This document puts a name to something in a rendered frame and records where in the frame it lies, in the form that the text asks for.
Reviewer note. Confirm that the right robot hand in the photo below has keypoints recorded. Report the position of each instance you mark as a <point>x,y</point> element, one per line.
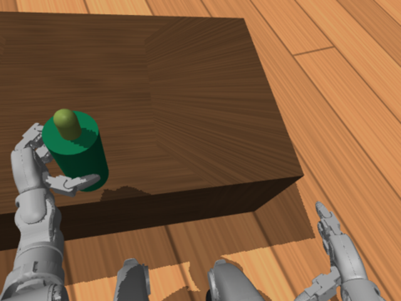
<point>345,261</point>

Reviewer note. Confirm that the left robot arm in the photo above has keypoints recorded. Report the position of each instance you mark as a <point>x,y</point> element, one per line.
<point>37,274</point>

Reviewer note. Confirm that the right robot arm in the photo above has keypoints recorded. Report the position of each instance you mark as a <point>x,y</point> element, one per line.
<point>360,290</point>

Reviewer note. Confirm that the left robot hand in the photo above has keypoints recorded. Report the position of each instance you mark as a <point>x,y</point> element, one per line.
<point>30,171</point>

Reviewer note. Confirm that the bottle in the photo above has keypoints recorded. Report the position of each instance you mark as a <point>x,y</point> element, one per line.
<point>73,139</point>

